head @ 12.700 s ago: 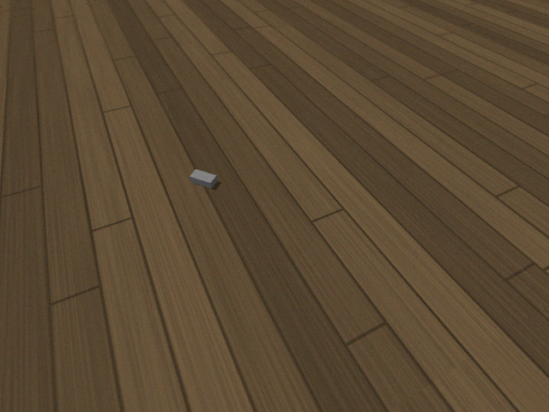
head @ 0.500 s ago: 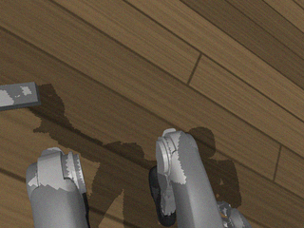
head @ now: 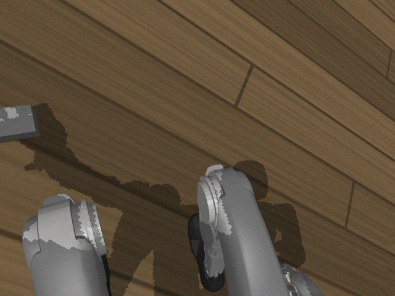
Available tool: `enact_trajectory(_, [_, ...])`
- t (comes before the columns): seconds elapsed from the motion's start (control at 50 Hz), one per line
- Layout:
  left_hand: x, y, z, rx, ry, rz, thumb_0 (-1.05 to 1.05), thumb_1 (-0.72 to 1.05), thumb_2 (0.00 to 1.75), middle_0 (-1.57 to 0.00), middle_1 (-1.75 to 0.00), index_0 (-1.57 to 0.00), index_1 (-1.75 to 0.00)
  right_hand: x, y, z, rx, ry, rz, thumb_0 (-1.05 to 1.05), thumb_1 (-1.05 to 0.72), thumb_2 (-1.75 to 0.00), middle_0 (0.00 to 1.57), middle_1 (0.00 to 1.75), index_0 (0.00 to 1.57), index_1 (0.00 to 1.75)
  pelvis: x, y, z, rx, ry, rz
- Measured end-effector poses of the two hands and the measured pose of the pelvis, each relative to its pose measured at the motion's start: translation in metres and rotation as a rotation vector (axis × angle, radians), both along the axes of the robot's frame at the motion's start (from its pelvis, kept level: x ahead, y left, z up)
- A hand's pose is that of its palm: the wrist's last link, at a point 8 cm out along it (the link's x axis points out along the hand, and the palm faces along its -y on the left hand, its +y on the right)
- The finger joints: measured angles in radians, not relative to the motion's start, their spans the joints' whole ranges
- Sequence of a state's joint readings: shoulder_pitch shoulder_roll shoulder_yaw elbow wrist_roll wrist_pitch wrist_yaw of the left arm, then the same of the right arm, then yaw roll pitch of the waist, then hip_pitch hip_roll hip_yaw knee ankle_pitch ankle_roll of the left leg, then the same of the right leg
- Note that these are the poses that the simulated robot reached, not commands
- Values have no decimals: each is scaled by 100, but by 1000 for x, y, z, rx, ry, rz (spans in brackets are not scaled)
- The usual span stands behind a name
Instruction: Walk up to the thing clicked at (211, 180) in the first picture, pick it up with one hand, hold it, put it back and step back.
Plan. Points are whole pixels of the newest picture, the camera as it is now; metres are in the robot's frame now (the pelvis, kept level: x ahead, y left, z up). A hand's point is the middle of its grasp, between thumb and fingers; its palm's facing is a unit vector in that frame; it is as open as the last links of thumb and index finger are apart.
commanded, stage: rise first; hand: left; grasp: from above
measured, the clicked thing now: (2, 125) +0.48 +0.34 -0.29
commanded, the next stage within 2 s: approach in 0.70 s
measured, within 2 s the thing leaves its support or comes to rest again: neither
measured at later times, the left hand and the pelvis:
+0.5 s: hand out of the picture +0.43 +0.38 -0.17, palm faces -0.44 -0.12 -0.89, open 14.2 cm; pelvis +0.00 +0.00 +0.00, yaw +0 degrees
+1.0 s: hand out of the picture +0.44 +0.37 -0.16, palm faces -0.45 -0.08 -0.89, open 14.2 cm; pelvis +0.00 +0.00 +0.00, yaw +0 degrees
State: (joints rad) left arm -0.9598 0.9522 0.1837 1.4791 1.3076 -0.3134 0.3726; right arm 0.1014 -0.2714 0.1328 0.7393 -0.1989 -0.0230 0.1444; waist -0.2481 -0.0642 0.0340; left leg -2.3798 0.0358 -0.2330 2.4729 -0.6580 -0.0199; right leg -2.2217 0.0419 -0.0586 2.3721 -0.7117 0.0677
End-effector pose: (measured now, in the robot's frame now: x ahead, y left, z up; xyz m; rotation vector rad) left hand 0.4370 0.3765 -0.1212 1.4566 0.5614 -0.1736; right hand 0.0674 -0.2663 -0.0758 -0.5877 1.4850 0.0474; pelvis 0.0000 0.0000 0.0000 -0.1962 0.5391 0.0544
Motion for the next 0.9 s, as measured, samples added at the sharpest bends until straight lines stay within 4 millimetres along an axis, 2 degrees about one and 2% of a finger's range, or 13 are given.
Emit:
enact_trajectory(0.24, [5, 4, 1, 11, -14, -5, 0, -57, 104, -9, -99, -7, -100, 0, 3, 3, -4, -6, 6, 0, -90, -90, 20, 30, 21, 30, 1, 3, 0, -10, 0, -1])
enact_trajectory(0.62, [3, 2, 11, 6, -11, -11, 0, -56, 103, -9, -99, -8, -100, 7, 5, 2, 17, -30, 11, 0, -90, -90, 20, 30, 21, 30, -1, 2, 2, -7, -3, 1])
enact_trajectory(0.9, [6, -1, 13, 15, -14, -23, 0, -56, 104, -10, -99, -8, -101, -1, 5, 4, 12, -23, -3, 0, -90, -90, 20, 30, 21, 30, -3, 2, 2, -6, -3, 2])
